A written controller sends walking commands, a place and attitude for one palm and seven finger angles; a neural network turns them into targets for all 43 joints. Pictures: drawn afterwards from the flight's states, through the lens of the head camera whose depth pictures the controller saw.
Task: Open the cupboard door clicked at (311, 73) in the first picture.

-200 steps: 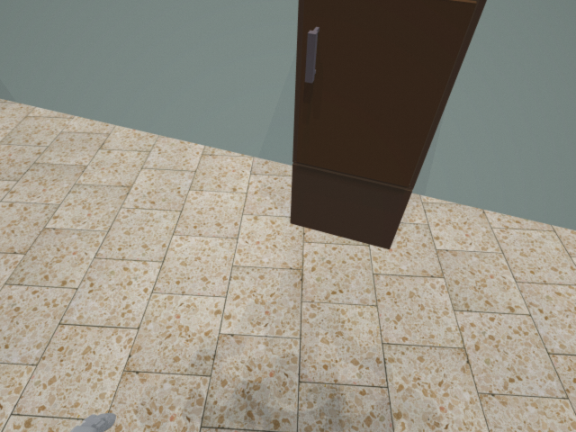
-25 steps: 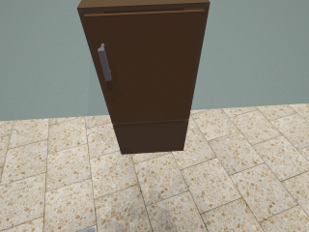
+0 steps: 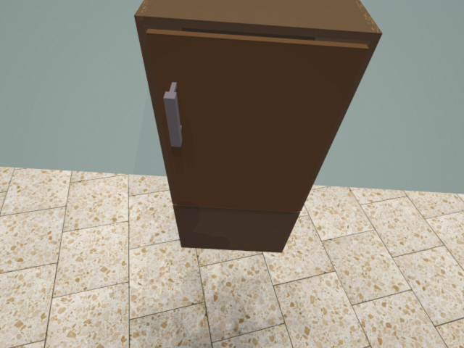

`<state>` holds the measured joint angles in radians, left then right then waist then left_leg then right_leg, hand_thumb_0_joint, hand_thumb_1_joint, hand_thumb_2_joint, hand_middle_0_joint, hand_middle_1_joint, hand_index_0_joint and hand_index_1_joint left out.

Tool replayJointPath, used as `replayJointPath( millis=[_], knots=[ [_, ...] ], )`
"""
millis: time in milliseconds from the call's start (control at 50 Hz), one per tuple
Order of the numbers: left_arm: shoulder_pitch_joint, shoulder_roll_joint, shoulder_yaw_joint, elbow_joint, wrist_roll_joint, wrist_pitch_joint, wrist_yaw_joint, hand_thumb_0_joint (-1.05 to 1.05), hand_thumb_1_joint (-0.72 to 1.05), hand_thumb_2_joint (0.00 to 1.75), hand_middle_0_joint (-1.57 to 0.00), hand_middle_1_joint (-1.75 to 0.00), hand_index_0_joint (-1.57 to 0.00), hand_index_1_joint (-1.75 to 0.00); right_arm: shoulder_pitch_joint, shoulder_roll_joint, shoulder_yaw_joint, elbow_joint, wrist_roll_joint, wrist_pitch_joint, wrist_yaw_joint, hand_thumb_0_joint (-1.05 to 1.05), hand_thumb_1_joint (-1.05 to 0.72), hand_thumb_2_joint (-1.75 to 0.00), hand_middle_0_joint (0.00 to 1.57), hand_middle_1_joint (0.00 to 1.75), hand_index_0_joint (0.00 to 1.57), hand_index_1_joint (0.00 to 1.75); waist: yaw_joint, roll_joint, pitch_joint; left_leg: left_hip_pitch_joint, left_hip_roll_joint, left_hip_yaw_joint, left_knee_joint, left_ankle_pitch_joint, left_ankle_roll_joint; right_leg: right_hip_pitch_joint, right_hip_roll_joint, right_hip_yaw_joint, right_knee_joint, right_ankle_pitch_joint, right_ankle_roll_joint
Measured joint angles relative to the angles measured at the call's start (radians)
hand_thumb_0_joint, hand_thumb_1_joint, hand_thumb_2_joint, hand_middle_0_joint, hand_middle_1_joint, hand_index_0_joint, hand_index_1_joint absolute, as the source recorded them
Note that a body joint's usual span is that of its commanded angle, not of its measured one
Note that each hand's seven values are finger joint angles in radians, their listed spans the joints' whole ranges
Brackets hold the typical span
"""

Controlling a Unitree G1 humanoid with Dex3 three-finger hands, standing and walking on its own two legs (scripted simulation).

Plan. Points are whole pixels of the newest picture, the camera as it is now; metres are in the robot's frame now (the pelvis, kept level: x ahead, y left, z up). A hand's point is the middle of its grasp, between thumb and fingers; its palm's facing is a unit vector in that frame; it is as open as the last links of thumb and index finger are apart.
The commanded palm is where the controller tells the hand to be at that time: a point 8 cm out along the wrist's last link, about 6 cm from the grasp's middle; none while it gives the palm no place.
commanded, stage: come to a stop and stand still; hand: left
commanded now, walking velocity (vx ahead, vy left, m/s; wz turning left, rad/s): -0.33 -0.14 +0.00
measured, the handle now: (175, 115) +0.57 +0.19 +0.06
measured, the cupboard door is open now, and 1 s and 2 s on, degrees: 0 0 0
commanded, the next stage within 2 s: look again from close up in 1.84 s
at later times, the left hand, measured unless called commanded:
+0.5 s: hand out of the picture +0.07 +0.12 -0.14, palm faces +0.08 -0.95 -0.29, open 7.4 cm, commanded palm none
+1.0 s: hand out of the picture -0.05 +0.19 -0.17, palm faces +0.09 -0.98 -0.15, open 7.4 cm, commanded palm none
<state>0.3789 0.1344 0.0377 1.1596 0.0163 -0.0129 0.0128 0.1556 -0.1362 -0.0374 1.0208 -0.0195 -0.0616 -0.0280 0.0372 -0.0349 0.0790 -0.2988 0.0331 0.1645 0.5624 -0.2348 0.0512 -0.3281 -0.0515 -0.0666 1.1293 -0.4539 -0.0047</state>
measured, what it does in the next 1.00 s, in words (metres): steps on the spot: right foot, then left foot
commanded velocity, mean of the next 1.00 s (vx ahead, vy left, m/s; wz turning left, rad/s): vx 0.01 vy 0.02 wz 0.00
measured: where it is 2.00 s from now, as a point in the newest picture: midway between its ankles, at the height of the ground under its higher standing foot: outside the picture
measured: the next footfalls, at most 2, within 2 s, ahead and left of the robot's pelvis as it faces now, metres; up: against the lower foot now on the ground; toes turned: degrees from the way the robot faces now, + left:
right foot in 0.28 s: +0.11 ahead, -0.16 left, +0.00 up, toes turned -5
left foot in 0.82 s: -0.04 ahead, +0.09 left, +0.00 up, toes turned +3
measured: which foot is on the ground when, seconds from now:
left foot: down 0.00-0.28, up 0.30-0.80, down 0.82-1.00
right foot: up 0.00-0.26, down 0.28-0.82, up 0.84-1.00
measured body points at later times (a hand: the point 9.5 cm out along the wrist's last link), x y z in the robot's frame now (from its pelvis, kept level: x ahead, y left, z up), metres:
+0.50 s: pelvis +0.01 -0.07 +0.01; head +0.04 -0.11 +0.46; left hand +0.07 +0.17 -0.12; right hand +0.05 -0.31 -0.17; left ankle -0.05 +0.08 -0.63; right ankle +0.07 -0.15 -0.73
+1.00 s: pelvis -0.04 +0.00 +0.02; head -0.04 +0.04 +0.47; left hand -0.05 +0.24 -0.15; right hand -0.08 -0.22 -0.12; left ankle -0.09 +0.08 -0.73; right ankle -0.02 -0.15 -0.66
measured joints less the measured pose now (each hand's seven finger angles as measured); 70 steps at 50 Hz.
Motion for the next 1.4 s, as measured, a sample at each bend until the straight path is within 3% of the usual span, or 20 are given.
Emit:
replayJointPath(
  millis=[100, 220, 260, 300, 360, 420, 500, 640, 740, 800, 820, 880, 980, 1120, 1240, 1320, 1400],
  knots=[
    [-0.091, 0.007, 0.004, -0.066, -0.002, 0.018, 0.017, 0.01, 0.91, 0.9, -0.2, -0.3, -0.2, -0.29, 0.023, -0.015, 0.005, 0.041, 0.006, 0.023, -0.019, -0.01, -0.94, -0.9, 0.21, 0.3, 0.2, 0.3, -0.009, -0.008, -0.001, 0.073, -0.018, -0.002, -0.111, 0.039, -0.003, -0.08, -0.032, 0.026, -0.206, 0.086, 0.035],
    [-0.16, 0.039, 0.019, -0.119, 0.007, 0.05, 0.024, 0.01, 0.93, 0.9, -0.2, -0.3, -0.2, -0.29, 0.037, -0.008, -0.011, 0.055, -0.003, 0.071, -0.015, 0.0, -0.93, -0.9, 0.21, 0.3, 0.2, 0.3, -0.029, 0.008, 0.004, 0.08, 0.01, -0.013, -0.069, 0.005, -0.039, -0.052, -0.021, 0.015, -0.362, 0.096, 0.028],
    [-0.167, 0.045, 0.024, -0.136, 0.007, 0.046, 0.022, 0.01, 0.92, 0.9, -0.2, -0.3, -0.2, -0.29, 0.04, -0.014, -0.018, 0.052, -0.005, 0.083, -0.011, 0.0, -0.92, -0.9, 0.21, 0.3, 0.2, 0.3, -0.031, 0.024, 0.006, 0.066, 0.025, -0.014, -0.027, -0.017, -0.057, -0.012, -0.015, 0.006, -0.442, 0.156, 0.024],
    [-0.168, 0.046, 0.025, -0.146, 0.013, 0.032, 0.022, 0.01, 0.92, 0.9, -0.2, -0.3, -0.2, -0.29, 0.04, -0.024, -0.026, 0.046, 0.0, 0.095, -0.004, 0.0, -0.92, -0.9, 0.21, 0.3, 0.2, 0.3, -0.028, 0.042, 0.004, 0.028, 0.035, -0.023, 0.053, -0.079, -0.074, 0.01, -0.006, 0.002, -0.499, 0.187, 0.003],
    [-0.183, 0.03, 0.011, -0.155, 0.014, 0.029, 0.018, 0.01, 0.92, 0.9, -0.2, -0.3, -0.2, -0.29, 0.034, -0.048, -0.041, 0.031, 0.004, 0.123, -0.002, 0.0, -0.91, -0.9, 0.2, 0.3, 0.2, 0.3, -0.04, 0.076, 0.011, -0.062, -0.007, -0.113, 0.29, -0.261, -0.075, 0.002, 0.0, -0.015, -0.494, 0.176, -0.034],
    [-0.193, 0.015, 0.008, -0.165, 0.01, 0.03, 0.02, 0.0, 0.91, 0.9, -0.2, -0.3, -0.2, -0.29, 0.033, -0.065, -0.048, 0.028, -0.001, 0.136, 0.007, 0.0, -0.91, -0.9, 0.2, 0.3, 0.2, 0.3, -0.036, 0.083, 0.006, -0.129, -0.044, -0.15, 0.515, -0.233, -0.086, 0.009, -0.006, -0.021, -0.549, 0.216, -0.041],
    [-0.196, 0.004, 0.006, -0.178, 0.005, 0.023, 0.024, 0.0, 0.9, 0.9, -0.2, -0.3, -0.2, -0.3, 0.042, -0.085, -0.052, 0.024, -0.007, 0.145, 0.02, 0.0, -0.91, -0.9, 0.2, 0.3, 0.2, 0.3, -0.026, 0.081, -0.009, -0.142, -0.05, -0.176, 0.61, -0.144, -0.108, 0.014, -0.014, -0.027, -0.617, 0.266, -0.044],
    [-0.159, 0.009, 0.009, -0.176, 0.014, 0.026, 0.02, 0.0, 0.9, 0.9, -0.2, -0.3, -0.2, -0.3, 0.056, -0.105, -0.048, 0.02, -0.011, 0.148, 0.032, 0.01, -0.91, -0.9, 0.2, 0.3, 0.2, 0.3, 0.002, 0.058, -0.04, -0.059, -0.014, -0.186, 0.445, -0.129, -0.117, 0.015, -0.029, -0.028, -0.691, 0.332, -0.034],
    [-0.119, 0.035, 0.019, -0.15, 0.026, 0.044, 0.01, 0.0, 0.9, 0.9, -0.2, -0.3, -0.2, -0.3, 0.071, -0.093, -0.036, 0.009, -0.004, 0.126, 0.035, 0.0, -0.91, -0.9, 0.2, 0.3, 0.2, 0.3, 0.02, 0.024, -0.065, 0.046, -0.012, -0.139, 0.189, -0.205, -0.089, 0.01, -0.032, -0.013, -0.747, 0.386, -0.017],
    [-0.098, 0.052, 0.026, -0.12, 0.02, 0.058, 0.008, 0.0, 0.9, 0.9, -0.2, -0.3, -0.2, -0.3, 0.107, -0.079, -0.023, 0.005, -0.001, 0.093, 0.028, 0.0, -0.91, -0.9, 0.2, 0.3, 0.2, 0.3, 0.013, 0.018, -0.09, 0.151, -0.024, -0.105, -0.045, -0.153, -0.064, 0.0, -0.016, -0.011, -0.754, 0.384, 0.006],
    [-0.092, 0.053, 0.026, -0.112, 0.015, 0.062, 0.008, 0.0, 0.9, 0.9, -0.2, -0.3, -0.2, -0.3, 0.126, -0.08, -0.019, 0.002, -0.003, 0.081, 0.023, 0.0, -0.91, -0.9, 0.2, 0.3, 0.2, 0.3, 0.003, 0.038, -0.102, 0.183, -0.016, -0.121, -0.132, -0.153, -0.051, -0.022, 0.003, -0.021, -0.717, 0.329, 0.017],
    [-0.081, 0.074, 0.036, -0.087, 0.007, 0.078, 0.006, 0.01, 0.9, 0.9, -0.2, -0.3, -0.2, -0.3, 0.165, -0.035, -0.001, 0.028, -0.013, 0.082, 0.005, 0.0, -0.91, -0.9, 0.2, 0.3, 0.2, 0.3, -0.025, 0.004, -0.108, 0.183, -0.026, -0.123, -0.146, -0.063, -0.024, -0.095, 0.019, 0.029, -0.5, 0.147, 0.026],
    [-0.066, 0.082, 0.042, -0.074, 0.016, 0.061, -0.014, 0.01, 0.9, 0.9, -0.2, -0.3, -0.2, -0.29, 0.241, 0.021, 0.029, 0.082, -0.007, 0.07, -0.008, 0.0, -0.9, -0.9, 0.2, 0.3, 0.2, 0.3, -0.032, -0.018, -0.12, 0.214, -0.028, -0.129, -0.24, -0.013, -0.016, -0.16, 0.048, 0.077, -0.197, 0.209, 0.037],
    [-0.078, 0.069, 0.03, -0.05, 0.013, 0.067, -0.015, 0.01, 0.91, 0.9, -0.2, -0.3, -0.2, -0.29, 0.284, 0.071, 0.035, 0.11, -0.009, 0.033, -0.034, 0.01, -0.9, -0.9, 0.21, 0.3, 0.2, 0.3, -0.06, -0.041, -0.084, 0.225, -0.039, -0.109, -0.264, -0.016, -0.007, -0.122, 0.027, 0.067, -0.181, 0.174, 0.051],
    [-0.164, 0.052, 0.018, -0.058, 0.004, 0.065, -0.003, 0.01, 0.93, 0.9, -0.2, -0.3, -0.2, -0.29, 0.288, 0.077, 0.028, 0.133, -0.014, 0.036, -0.04, 0.0, -0.9, -0.9, 0.21, 0.3, 0.2, 0.3, -0.094, -0.011, -0.032, 0.216, -0.016, -0.111, -0.208, -0.06, -0.025, -0.039, 0.019, 0.019, -0.393, 0.089, 0.034],
    [-0.215, 0.051, 0.013, -0.079, -0.004, 0.032, -0.001, 0.01, 0.93, 0.9, -0.2, -0.3, -0.2, -0.29, 0.295, 0.066, 0.018, 0.151, -0.006, 0.045, -0.034, 0.0, -0.9, -0.9, 0.21, 0.3, 0.2, 0.3, -0.096, 0.008, -0.026, 0.193, -0.014, -0.11, -0.119, -0.123, -0.05, 0.069, 0.016, -0.003, -0.636, 0.23, 0.017],
    [-0.251, 0.014, -0.003, -0.079, -0.005, -0.007, 0.013, 0.01, 0.92, 0.9, -0.2, -0.3, -0.2, -0.29, 0.267, 0.035, 0.012, 0.158, 0.009, 0.062, -0.028, 0.0, -0.9, -0.9, 0.21, 0.3, 0.2, 0.3, -0.103, 0.074, -0.029, 0.135, 0.024, -0.131, 0.018, -0.217, -0.075, 0.103, 0.043, -0.045, -0.639, 0.174, -0.009]
  ],
)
